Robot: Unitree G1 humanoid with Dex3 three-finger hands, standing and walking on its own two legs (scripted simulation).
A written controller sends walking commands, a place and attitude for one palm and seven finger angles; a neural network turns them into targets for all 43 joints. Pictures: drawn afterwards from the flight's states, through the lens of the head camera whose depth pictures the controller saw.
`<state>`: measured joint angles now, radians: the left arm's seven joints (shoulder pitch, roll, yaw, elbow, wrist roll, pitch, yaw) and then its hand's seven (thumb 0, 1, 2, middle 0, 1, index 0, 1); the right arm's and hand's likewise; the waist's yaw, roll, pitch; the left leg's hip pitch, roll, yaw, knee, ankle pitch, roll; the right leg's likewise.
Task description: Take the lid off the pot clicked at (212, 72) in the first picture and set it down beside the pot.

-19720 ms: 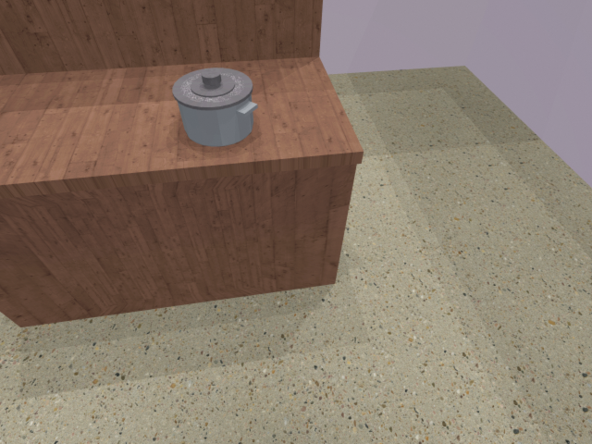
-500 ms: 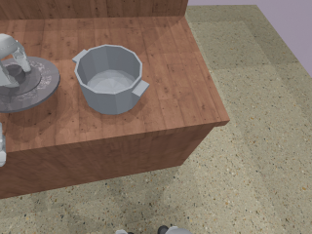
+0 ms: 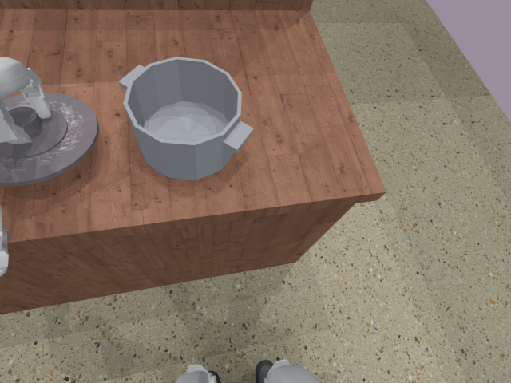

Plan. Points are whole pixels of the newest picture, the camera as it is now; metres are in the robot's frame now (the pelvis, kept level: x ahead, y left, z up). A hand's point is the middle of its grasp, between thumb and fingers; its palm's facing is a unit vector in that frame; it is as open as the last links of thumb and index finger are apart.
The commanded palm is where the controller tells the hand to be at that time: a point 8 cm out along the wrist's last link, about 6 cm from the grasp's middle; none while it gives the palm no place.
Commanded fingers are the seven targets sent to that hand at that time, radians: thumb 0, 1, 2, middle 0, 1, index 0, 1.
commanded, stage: lower the lid onto the table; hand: left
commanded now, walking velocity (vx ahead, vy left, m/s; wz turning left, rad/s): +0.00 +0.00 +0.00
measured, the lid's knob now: (22, 121) +0.53 +0.31 +0.03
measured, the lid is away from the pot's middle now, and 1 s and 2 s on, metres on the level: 0.24 0.25 0.24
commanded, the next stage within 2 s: open the fingers wide in 0.54 s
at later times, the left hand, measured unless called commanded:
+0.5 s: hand (15, 130) +0.51 +0.31 +0.03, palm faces -0.48 -0.13 -0.87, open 7.7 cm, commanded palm +0.57 +0.28 +0.08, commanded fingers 0.00 0.66 0.90 -0.93 -1.10 -0.87 -1.08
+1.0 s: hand (15, 152) +0.47 +0.31 +0.02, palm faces -0.48 -0.11 -0.87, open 7.7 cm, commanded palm +0.52 +0.27 +0.07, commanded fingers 0.00 0.39 0.69 -0.63 -1.04 -0.59 -1.03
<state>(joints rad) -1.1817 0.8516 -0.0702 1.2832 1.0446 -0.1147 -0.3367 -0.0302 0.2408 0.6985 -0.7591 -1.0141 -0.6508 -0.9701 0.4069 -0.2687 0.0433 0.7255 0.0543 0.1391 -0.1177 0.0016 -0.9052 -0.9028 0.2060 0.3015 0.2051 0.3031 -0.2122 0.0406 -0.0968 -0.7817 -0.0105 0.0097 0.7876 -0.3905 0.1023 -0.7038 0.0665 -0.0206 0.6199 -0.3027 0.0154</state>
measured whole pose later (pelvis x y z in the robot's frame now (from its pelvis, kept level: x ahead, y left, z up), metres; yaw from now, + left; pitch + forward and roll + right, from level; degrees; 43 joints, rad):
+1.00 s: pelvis -0.02 +0.00 -0.01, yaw +1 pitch +22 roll -7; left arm -1.12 0.79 -0.06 1.26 1.07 -0.07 -0.26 -0.01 0.29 0.67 -0.70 -1.03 -0.60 -0.99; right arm 0.40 -0.25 0.03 0.71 0.03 0.17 -0.08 0.00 -0.90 -0.90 0.21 0.30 0.21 0.30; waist -0.21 0.05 -0.11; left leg -0.88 -0.01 -0.02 0.89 -0.40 0.10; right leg -0.79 0.07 -0.05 0.71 -0.31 0.01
